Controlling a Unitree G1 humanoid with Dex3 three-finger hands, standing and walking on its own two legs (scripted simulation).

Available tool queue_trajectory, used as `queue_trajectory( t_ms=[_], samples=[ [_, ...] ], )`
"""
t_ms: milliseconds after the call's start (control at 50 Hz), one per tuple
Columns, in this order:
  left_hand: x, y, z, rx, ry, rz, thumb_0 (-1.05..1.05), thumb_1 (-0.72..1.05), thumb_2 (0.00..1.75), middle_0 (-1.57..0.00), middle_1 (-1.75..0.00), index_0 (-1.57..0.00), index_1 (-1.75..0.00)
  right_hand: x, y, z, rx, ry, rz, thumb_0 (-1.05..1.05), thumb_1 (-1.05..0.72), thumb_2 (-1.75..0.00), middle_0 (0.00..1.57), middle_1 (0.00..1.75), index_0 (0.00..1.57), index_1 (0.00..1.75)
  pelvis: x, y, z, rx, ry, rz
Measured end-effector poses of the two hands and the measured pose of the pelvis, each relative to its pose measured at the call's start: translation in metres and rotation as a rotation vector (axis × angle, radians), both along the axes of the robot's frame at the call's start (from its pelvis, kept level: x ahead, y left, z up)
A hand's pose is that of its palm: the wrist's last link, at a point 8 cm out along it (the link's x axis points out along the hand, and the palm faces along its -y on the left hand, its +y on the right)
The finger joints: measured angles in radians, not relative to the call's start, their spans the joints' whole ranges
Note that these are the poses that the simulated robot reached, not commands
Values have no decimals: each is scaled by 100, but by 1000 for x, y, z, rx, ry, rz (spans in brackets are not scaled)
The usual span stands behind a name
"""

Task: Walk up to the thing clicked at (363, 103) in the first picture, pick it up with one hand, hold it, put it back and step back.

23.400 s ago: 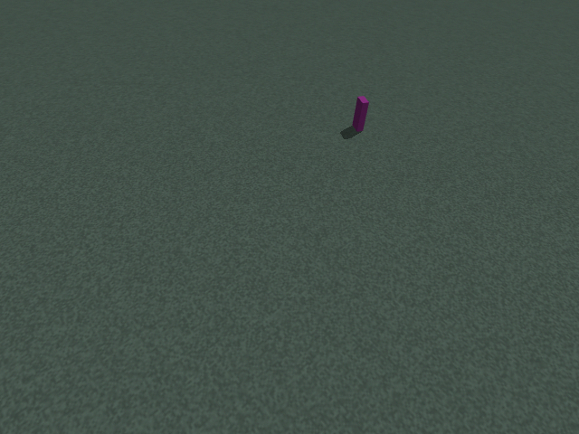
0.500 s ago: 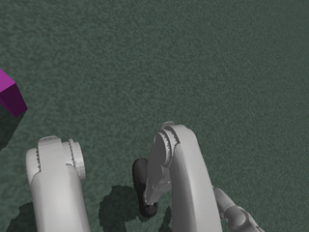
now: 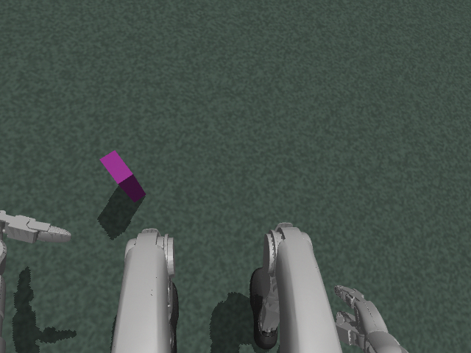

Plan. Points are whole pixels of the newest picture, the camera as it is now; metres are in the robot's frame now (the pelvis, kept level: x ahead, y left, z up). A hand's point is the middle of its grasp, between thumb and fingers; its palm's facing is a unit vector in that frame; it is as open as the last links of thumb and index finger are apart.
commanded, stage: home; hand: left
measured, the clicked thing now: (125, 179) +0.48 +0.24 -0.35
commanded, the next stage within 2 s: none
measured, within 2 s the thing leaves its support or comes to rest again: neither
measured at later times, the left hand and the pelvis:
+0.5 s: hand (4, 234) +0.28 +0.22 +0.12, palm faces +0.17 -0.91 -0.37, open 17.5 cm; pelvis +0.06 -0.01 +0.21, yaw +3 degrees
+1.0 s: hand out of the picture +0.24 +0.19 +0.22, palm faces +0.18 -0.94 -0.30, open 17.5 cm; pelvis +0.09 +0.00 +0.27, yaw +4 degrees
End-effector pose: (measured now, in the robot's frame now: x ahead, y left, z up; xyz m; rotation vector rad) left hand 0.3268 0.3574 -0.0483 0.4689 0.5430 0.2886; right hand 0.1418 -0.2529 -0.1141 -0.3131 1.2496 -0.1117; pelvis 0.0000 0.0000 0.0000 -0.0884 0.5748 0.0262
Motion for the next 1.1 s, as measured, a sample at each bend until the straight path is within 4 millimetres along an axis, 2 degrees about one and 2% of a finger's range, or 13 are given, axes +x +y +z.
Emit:
queue_trajectory(
  t_ms=[140,260,420,580,700,800,960,1100],
  samples=[
    [-27,-28,61,-45,66,58,-2,-48,9,-7,-6,-7,-6,50,-1,79,-16,-183,11,1,-90,-90,21,30,21,30,14,-8,68,27,-38,12],
    [-39,-48,111,-88,114,95,-1,-52,7,-7,-5,-6,-5,77,-4,143,-30,-298,9,1,-90,-91,20,30,21,30,30,-12,121,39,-91,21],
    [-59,-78,170,-155,175,122,-1,-55,5,-6,-5,-6,-5,81,-1,214,-39,-349,-13,1,-90,-91,20,30,21,30,53,-12,185,47,-186,33],
    [-76,-102,231,-194,191,123,-1,-55,5,-6,-5,-6,-5,80,8,269,-40,-405,-53,1,-89,-91,20,30,21,30,73,-8,235,53,-297,41],
    [-86,-116,275,-214,151,101,-1,-55,5,-6,-5,-6,-5,88,16,298,-30,-479,-68,1,-89,-91,20,30,21,30,85,-4,258,57,-363,41],
    [-96,-123,293,-237,132,95,-1,-55,5,-6,-5,-6,-5,102,23,313,-13,-547,-53,1,-90,-90,20,30,21,30,90,-2,267,60,-401,44],
    [-110,-122,296,-244,148,113,-1,-55,5,-6,-5,-6,-5,120,29,326,3,-613,1,1,-90,-90,20,30,21,30,89,-3,272,66,-430,51],
    [-110,-124,297,-244,150,114,-2,-53,6,-6,-5,-6,-5,118,26,326,2,-611,18,1,-90,-90,20,30,21,30,87,-7,274,70,-443,56]
  ],
)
